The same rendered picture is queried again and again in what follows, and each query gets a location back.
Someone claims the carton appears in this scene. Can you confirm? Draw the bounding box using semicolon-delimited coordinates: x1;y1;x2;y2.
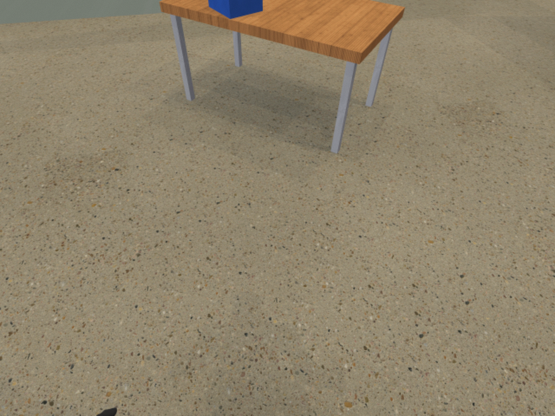
208;0;263;19

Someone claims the table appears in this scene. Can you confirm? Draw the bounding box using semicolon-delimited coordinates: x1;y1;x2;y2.
160;0;405;153

